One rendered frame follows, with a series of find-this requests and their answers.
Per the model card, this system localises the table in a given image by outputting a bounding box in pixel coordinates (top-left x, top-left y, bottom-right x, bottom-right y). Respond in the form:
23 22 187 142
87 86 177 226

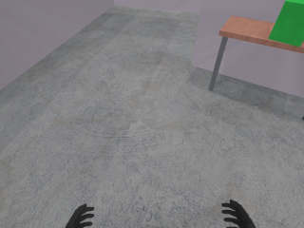
208 15 304 121

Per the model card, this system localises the carton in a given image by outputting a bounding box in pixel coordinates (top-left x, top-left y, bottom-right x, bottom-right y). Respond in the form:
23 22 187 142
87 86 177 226
268 0 304 47

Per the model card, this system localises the left robot hand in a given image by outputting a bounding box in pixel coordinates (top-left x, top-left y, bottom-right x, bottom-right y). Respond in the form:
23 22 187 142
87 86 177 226
66 203 95 228

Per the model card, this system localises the right robot hand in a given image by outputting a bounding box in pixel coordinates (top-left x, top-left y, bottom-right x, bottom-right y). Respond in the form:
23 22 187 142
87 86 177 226
221 199 256 228

